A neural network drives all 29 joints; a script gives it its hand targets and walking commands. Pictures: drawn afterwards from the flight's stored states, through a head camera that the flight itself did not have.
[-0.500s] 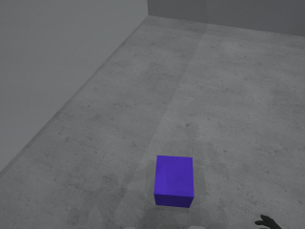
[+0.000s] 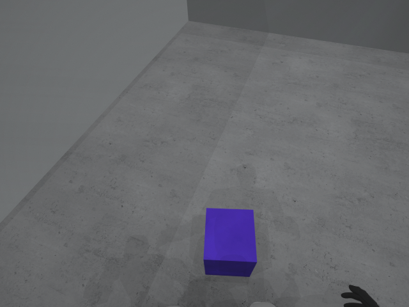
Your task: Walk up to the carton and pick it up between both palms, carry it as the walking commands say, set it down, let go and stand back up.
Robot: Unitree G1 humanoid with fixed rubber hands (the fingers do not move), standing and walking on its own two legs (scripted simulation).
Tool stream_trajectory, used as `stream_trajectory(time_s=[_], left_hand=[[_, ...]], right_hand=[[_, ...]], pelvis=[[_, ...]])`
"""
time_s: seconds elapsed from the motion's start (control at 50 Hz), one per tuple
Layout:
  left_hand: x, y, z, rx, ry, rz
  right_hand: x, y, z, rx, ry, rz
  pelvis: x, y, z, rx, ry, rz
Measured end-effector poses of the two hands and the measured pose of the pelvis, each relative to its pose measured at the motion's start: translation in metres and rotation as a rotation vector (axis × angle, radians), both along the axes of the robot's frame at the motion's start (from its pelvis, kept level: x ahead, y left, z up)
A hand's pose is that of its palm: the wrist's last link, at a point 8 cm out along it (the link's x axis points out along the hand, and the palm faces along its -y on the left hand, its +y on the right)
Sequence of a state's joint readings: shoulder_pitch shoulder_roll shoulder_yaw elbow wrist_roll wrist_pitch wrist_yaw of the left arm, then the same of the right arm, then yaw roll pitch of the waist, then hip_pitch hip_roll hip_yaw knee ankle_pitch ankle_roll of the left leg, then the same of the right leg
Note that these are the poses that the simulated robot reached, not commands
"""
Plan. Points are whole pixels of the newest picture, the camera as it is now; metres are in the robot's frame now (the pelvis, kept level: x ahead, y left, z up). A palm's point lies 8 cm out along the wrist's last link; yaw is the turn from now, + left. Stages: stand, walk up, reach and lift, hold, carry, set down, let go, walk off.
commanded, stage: walk up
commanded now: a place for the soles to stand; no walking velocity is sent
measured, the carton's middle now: (228, 243) +0.44 -0.08 -0.63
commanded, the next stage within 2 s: none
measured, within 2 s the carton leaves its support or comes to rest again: neither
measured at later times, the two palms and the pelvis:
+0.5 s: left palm out of the picture +0.07 +0.33 -0.08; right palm out of the picture +0.08 -0.32 -0.10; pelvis -0.01 +0.00 +0.00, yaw -3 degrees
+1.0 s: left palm out of the picture +0.09 +0.29 -0.08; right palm out of the picture +0.06 -0.36 -0.10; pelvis -0.01 -0.04 +0.00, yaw -5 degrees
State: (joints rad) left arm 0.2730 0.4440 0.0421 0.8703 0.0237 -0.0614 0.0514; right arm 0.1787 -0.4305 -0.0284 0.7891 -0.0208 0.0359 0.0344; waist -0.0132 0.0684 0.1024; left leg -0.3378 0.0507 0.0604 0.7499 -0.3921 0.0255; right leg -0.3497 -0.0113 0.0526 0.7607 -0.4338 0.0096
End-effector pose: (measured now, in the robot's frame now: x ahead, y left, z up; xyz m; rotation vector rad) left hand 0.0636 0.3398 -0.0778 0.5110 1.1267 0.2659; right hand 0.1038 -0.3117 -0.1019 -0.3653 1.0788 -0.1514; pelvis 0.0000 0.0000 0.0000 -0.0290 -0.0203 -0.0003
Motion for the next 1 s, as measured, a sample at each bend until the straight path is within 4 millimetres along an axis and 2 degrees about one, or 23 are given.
stream_trajectory(time_s=[0.12,0.24,0.32,0.38,0.52,0.66,0.78,0.9,1.0], left_hand=[[0.000,-0.007,-0.004,0.004,0.012,-0.017],[0.004,-0.002,-0.003,-0.001,0.002,-0.022],[0.006,-0.005,-0.002,-0.004,0.002,-0.032],[0.004,-0.009,-0.006,0.000,0.007,-0.038],[0.007,-0.005,-0.004,-0.003,-0.003,-0.042],[0.005,-0.011,-0.003,0.005,0.010,-0.051],[0.009,-0.009,-0.004,-0.010,0.008,-0.053],[0.019,-0.027,-0.002,-0.045,0.018,-0.081],[0.025,-0.052,-0.006,-0.052,0.014,-0.093]], right_hand=[[-0.005,-0.008,-0.006,0.003,-0.002,-0.018],[-0.009,-0.003,-0.002,-0.002,-0.001,-0.022],[-0.012,-0.007,0.001,-0.004,-0.007,-0.031],[-0.015,-0.011,-0.004,-0.001,-0.008,-0.038],[-0.022,-0.007,-0.001,-0.004,-0.005,-0.045],[-0.027,-0.014,-0.003,0.002,-0.008,-0.058],[-0.032,-0.011,0.001,-0.005,-0.018,-0.059],[-0.039,-0.028,0.011,-0.024,-0.022,-0.080],[-0.039,-0.049,0.005,-0.018,-0.020,-0.091]], pelvis=[[-0.001,-0.006,-0.005,0.008,0.002,-0.021],[-0.004,0.000,-0.002,0.002,-0.001,-0.023],[-0.005,-0.003,-0.001,0.002,-0.001,-0.035],[-0.007,-0.007,-0.005,0.009,-0.001,-0.042],[-0.010,-0.002,-0.002,0.004,-0.006,-0.046],[-0.013,-0.008,-0.003,0.012,-0.005,-0.061],[-0.015,-0.004,-0.001,0.007,-0.011,-0.063],[-0.013,-0.017,0.006,-0.003,-0.008,-0.084],[-0.008,-0.037,0.002,0.021,-0.010,-0.094]])
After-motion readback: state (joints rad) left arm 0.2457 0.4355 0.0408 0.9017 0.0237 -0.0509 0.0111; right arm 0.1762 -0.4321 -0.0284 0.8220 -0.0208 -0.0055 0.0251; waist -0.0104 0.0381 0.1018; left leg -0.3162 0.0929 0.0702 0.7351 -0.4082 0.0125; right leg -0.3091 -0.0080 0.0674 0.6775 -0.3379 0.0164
